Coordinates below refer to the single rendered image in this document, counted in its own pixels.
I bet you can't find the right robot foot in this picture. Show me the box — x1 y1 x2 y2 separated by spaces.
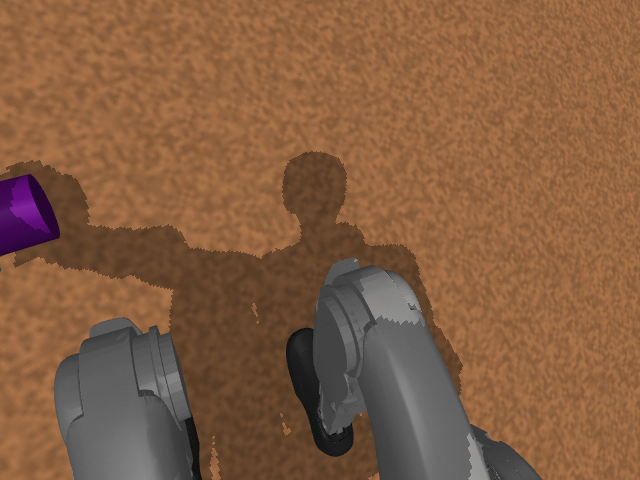
286 328 354 457

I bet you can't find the bottle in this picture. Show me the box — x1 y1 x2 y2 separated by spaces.
0 174 60 256

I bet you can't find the left robot foot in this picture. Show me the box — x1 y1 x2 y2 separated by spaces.
185 413 202 480

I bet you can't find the right robot hand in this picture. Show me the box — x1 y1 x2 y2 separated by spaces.
470 424 542 480

